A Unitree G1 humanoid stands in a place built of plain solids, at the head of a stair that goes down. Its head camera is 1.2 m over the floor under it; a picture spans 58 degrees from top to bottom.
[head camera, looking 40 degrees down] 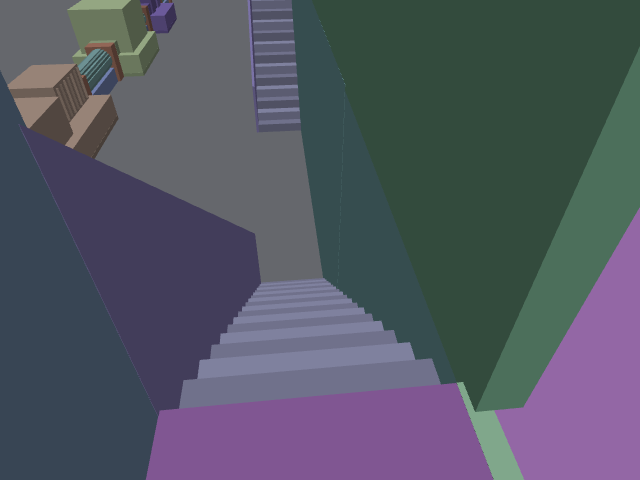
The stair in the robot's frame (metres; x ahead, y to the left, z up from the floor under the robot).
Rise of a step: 0.19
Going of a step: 0.22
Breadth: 0.92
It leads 6 degrees to the left of straight ahead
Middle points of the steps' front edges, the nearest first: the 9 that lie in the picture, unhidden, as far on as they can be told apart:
0.70 0.01 0.00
0.92 0.04 -0.19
1.14 0.06 -0.38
1.36 0.08 -0.58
1.57 0.10 -0.77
1.79 0.12 -0.96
2.01 0.15 -1.15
2.23 0.17 -1.34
2.45 0.19 -1.54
